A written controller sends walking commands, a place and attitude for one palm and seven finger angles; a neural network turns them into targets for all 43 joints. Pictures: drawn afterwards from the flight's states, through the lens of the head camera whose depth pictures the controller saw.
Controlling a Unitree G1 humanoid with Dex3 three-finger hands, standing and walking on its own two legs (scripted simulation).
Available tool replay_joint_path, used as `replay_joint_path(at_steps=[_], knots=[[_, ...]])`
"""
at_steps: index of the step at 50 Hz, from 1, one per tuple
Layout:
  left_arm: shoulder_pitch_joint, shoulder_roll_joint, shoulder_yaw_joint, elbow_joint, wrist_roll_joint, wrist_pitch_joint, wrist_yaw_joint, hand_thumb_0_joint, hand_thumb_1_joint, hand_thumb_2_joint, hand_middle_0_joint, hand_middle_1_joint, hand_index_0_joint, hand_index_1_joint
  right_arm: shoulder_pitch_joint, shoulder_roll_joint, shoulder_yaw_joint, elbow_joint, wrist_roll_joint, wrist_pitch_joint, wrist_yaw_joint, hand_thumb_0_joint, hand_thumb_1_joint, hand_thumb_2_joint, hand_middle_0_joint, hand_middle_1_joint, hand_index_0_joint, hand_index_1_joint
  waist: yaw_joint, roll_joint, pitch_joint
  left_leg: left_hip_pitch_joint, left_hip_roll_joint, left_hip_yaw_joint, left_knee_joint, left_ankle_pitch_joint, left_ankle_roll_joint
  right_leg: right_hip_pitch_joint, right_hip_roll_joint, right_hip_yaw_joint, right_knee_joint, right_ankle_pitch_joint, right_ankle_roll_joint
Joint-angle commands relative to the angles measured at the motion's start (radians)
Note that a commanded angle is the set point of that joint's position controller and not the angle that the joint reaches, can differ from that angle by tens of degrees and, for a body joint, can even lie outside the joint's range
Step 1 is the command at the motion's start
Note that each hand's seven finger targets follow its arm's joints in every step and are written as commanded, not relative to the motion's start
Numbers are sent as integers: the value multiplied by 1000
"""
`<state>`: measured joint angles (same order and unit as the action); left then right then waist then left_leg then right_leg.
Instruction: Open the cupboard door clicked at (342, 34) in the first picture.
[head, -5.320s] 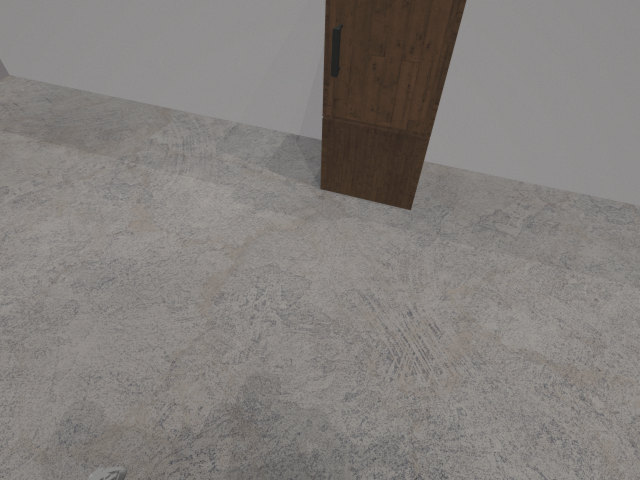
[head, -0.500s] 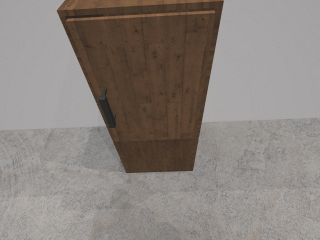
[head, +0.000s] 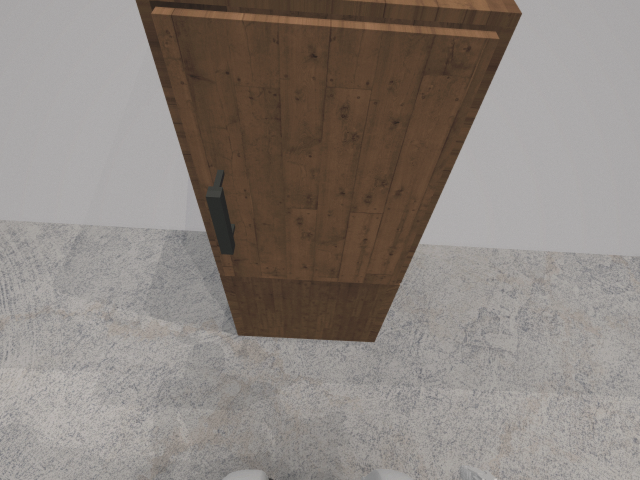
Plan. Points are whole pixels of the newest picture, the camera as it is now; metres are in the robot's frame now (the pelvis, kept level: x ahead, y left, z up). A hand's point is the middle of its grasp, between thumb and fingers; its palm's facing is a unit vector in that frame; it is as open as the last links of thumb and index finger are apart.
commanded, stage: come to a stop and stand still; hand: left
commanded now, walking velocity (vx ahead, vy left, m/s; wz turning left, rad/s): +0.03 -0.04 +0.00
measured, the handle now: (224, 214) +0.52 +0.22 -0.07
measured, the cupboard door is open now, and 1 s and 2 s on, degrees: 0 0 0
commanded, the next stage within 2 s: look again from close up in 0.82 s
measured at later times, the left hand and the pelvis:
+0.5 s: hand out of the picture +0.03 +0.15 -0.17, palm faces -0.01 -0.97 -0.26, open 7.4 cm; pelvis -0.03 -0.04 -0.01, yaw +1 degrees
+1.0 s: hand out of the picture +0.00 +0.13 -0.17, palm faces +0.03 -0.98 -0.20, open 7.4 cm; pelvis +0.00 -0.05 +0.00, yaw +1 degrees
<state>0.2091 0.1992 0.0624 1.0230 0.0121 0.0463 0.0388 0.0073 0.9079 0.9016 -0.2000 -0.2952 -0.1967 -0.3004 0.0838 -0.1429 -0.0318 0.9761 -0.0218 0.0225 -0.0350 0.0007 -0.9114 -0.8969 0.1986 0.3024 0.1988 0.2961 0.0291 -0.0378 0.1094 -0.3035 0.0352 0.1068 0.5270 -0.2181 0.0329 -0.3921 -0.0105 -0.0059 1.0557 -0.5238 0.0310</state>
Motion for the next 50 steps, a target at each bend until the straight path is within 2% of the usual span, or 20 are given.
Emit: replay_joint_path(at_steps=[1,4,5,6,7,8,9,10,11,13,14,15,18,21,29,33,36,42,45,50], knots=[[81,50,8,-52,3,-7,-3,0,900,900,-200,-300,-200,-300,81,-178,-44,-37,1,-16,-8,0,-900,-900,200,300,200,300,-32,185,-193,188,262,-206,-171,498,158,-18,-29,19,-57,14,12],[43,40,-6,-65,7,-14,-9,0,900,900,-200,-300,-200,-300,115,-182,-50,-16,-2,-14,-1,0,-900,-900,200,300,200,300,-57,227,-164,172,254,-230,-192,378,148,46,-33,-26,-268,1,1],[168,75,-22,-25,2,-37,12,0,900,900,-200,-300,-200,-300,69,-276,-72,-37,12,-30,4,0,-900,-900,200,300,200,300,8,155,-294,243,248,-199,54,586,84,43,-56,47,-438,111,-33],[142,99,-14,-86,13,-46,12,0,900,900,-200,-300,-200,-300,94,-171,-52,-89,13,-20,24,0,-900,-900,200,300,200,300,-3,1,-234,15,145,-114,91,218,41,125,-53,72,-571,224,-49],[116,127,-9,-105,20,-57,11,0,900,900,-200,-300,-200,-300,118,-132,-37,-103,8,-17,31,0,-900,-900,200,300,200,300,-27,-67,-182,-67,46,-32,162,-36,-6,112,-153,211,-641,301,-106],[72,166,-18,-123,19,-66,10,0,900,900,-200,-300,-200,-300,147,-87,-31,-112,5,-13,39,0,-900,-900,200,300,200,300,-66,-39,-157,-40,-1,-15,197,-169,-30,49,-217,244,-661,321,-152],[38,177,-21,-135,26,-69,6,0,900,900,-200,-300,-200,-300,179,-63,-21,-112,-2,-15,46,0,-900,-900,200,300,200,300,-86,112,-167,58,-21,-26,114,-134,-34,4,-209,191,-595,325,-149],[20,171,-15,-136,21,-70,5,0,900,900,-200,-300,-200,-300,209,-89,-29,-98,0,-21,44,0,-900,-900,200,300,200,300,-98,28,-183,60,3,-37,93,8,-23,38,-112,117,-517,347,-111],[24,142,-17,-132,14,-64,5,0,900,900,-200,-300,-200,-300,215,-130,-32,-97,2,-24,38,0,-900,-900,200,300,200,300,-79,-46,-158,65,44,-81,86,63,-6,18,-76,75,-492,290,-83],[34,111,-22,-130,11,-45,3,0,900,900,-200,-300,-200,-300,206,-155,-35,-95,-2,-19,33,0,-900,-900,200,300,200,300,-61,19,-43,-38,78,-141,-8,-103,10,-20,-38,37,-513,49,-63],[33,110,-24,-128,12,-43,2,0,900,900,-200,-300,-200,-300,191,-144,-29,-98,-5,-17,33,0,-900,-900,200,300,200,300,-52,51,31,-101,69,-149,-62,-194,9,-28,-35,39,-538,-13,-64],[47,117,-23,-126,11,-43,0,0,900,900,-200,-300,-200,-300,190,-149,-27,-99,-7,-14,33,0,-900,-900,200,300,200,300,-48,51,51,-119,53,-144,-68,-251,2,-43,-41,59,-558,-53,-70],[59,133,-20,-122,10,-43,-1,0,900,900,-200,-300,-200,-300,231,-133,-22,-86,-8,-9,34,0,-900,-900,200,300,200,300,-54,-33,36,-61,17,-95,-12,-233,-15,-106,-82,112,-634,-159,-91],[49,126,-21,-123,9,-46,-3,0,900,900,-200,-300,-200,-300,284,-121,-13,-59,-8,-17,31,0,-900,-900,200,300,200,300,-63,-17,4,-16,22,-100,-31,-188,-17,-94,-82,99,-636,-122,-89],[81,107,-26,-70,2,-61,-7,0,900,900,-200,-300,-200,-300,302,-110,1,6,-1,-40,23,0,-900,-900,200,300,200,300,-44,6,-32,23,46,-103,-73,-24,-23,31,-76,79,-643,87,-82],[91,101,-29,-40,0,-64,-8,0,900,900,-200,-300,-200,-300,298,-117,4,35,3,-43,20,0,-900,-900,200,300,200,300,-42,18,-34,49,54,-105,-82,12,-25,49,-74,75,-652,135,-77],[99,99,-30,-21,1,-66,-8,0,900,900,-200,-300,-200,-300,285,-124,5,49,5,-47,17,0,-900,-900,200,300,200,300,-40,45,-42,70,63,-108,-90,46,-22,72,-70,70,-649,191,-73],[110,102,-31,7,4,-70,-9,0,900,900,-200,-300,-200,-300,242,-136,1,63,7,-49,14,0,-900,-900,200,300,200,300,-37,24,-48,99,67,-102,-92,79,-22,88,-76,69,-659,254,-68],[112,109,-30,17,5,-73,-9,0,900,900,-200,-300,-200,-300,219,-148,-1,69,9,-54,12,0,-900,-900,200,300,200,300,-34,51,-67,124,75,-100,-91,123,-18,106,-76,65,-646,320,-64],[105,122,-29,28,8,-75,-11,0,900,900,-200,-300,-200,-300,172,-166,-3,68,10,-54,11,0,-900,-900,200,300,200,300,-33,47,-66,138,78,-100,-88,159,-17,117,-80,66,-644,376,-60]])
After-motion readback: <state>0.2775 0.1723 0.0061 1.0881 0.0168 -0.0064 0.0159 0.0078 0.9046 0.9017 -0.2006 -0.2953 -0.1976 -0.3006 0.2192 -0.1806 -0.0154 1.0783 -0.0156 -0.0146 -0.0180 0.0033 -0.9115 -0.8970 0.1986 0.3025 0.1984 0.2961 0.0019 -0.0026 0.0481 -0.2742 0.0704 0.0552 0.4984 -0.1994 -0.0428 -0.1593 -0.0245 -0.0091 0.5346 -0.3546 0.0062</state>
